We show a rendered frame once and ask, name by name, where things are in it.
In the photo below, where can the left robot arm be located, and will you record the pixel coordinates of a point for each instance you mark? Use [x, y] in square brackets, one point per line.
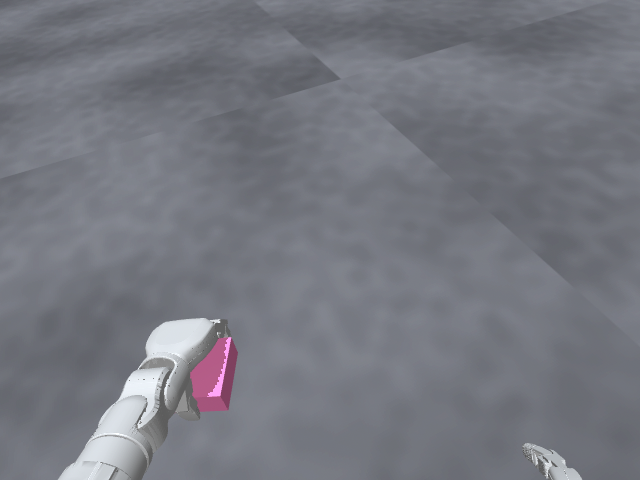
[136, 425]

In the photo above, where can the small box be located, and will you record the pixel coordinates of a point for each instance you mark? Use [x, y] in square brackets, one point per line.
[212, 378]

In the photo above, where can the right robot hand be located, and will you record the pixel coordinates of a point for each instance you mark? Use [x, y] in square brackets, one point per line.
[551, 465]

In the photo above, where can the left robot hand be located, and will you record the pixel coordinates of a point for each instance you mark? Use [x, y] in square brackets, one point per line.
[191, 340]

